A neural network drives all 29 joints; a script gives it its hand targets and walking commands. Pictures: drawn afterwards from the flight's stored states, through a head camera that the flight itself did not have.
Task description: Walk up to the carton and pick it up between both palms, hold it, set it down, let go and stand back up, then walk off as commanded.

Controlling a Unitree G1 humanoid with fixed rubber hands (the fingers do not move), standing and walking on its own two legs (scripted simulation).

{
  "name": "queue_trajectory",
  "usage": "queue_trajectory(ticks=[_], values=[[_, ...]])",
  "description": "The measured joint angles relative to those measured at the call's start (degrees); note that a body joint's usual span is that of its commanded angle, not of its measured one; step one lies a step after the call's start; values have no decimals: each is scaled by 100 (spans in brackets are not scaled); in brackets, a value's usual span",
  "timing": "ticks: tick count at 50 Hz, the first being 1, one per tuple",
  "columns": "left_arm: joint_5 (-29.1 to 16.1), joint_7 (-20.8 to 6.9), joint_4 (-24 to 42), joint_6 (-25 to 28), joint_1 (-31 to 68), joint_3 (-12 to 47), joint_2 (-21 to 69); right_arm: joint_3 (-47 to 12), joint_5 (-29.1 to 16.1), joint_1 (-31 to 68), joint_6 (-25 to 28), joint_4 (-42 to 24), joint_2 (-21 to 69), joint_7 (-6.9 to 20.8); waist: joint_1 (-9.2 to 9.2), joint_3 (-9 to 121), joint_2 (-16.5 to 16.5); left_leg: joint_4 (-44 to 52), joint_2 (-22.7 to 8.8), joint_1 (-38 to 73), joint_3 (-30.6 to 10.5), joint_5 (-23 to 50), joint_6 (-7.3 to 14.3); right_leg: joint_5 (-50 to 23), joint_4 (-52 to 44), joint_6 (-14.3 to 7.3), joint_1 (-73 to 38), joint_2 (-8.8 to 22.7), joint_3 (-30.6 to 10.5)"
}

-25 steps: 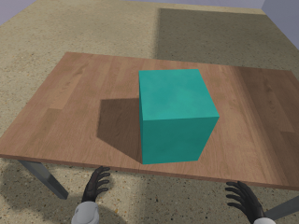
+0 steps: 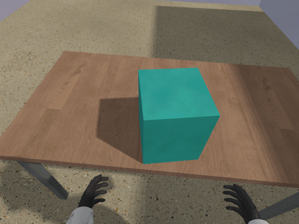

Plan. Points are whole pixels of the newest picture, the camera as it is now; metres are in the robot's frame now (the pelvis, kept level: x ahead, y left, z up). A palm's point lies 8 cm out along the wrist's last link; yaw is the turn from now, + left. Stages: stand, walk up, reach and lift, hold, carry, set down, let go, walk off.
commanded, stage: let go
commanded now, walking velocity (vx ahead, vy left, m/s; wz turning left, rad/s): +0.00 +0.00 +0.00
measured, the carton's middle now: (169, 117) +0.45 +0.00 -0.01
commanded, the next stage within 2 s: stand in 0.32 s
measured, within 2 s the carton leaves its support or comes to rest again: neither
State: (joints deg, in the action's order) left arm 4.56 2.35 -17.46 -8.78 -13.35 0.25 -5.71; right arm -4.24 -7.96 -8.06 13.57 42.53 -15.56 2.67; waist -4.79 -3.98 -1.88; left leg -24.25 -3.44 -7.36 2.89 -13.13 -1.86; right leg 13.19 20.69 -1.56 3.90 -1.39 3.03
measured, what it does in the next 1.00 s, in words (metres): stands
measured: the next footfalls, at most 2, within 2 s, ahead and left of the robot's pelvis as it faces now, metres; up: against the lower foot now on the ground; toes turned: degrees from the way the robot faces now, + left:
right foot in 1.78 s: -0.15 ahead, -0.13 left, +0.00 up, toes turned +3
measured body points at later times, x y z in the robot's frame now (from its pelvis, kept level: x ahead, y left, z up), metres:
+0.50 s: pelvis +0.01 +0.00 +0.00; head +0.01 +0.02 +0.45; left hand +0.15 +0.25 -0.10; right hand +0.20 -0.24 -0.08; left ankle +0.00 +0.13 -0.74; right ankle -0.02 -0.10 -0.74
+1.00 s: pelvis +0.00 +0.00 +0.00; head -0.01 -0.01 +0.45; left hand +0.09 +0.28 -0.11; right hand +0.19 -0.26 -0.09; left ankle +0.00 +0.13 -0.74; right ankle -0.02 -0.10 -0.74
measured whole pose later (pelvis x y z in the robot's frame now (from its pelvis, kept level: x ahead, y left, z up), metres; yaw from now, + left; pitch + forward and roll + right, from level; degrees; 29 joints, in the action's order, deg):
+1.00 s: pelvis +0.00 +0.00 +0.00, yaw +0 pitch -1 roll +0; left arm 4.5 -0.4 -47.7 2.8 -13.2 -0.3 -16.9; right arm -2.3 -1.4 -8.2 2.2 42.6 -19.5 0.6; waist -4.6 1.0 1.0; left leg -24.3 -2.6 -9.9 2.9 -13.0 -1.4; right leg 14.7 23.7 -1.2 7.8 -0.5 3.0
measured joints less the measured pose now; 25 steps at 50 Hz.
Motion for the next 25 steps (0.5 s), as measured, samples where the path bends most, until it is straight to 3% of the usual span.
queue_trajectory(ticks=[17,25], values=[[0,-180,-283,-75,6,0,-262,156,311,0,-106,0,286,-189,23,-136,46,0,34,-4,0,-18,29,18,-1,31,0,32,0],[0,-168,-1352,672,10,-54,-910,179,630,-1,-796,4,17,-210,24,255,-86,0,85,-238,4,-25,45,189,277,42,358,90,0]])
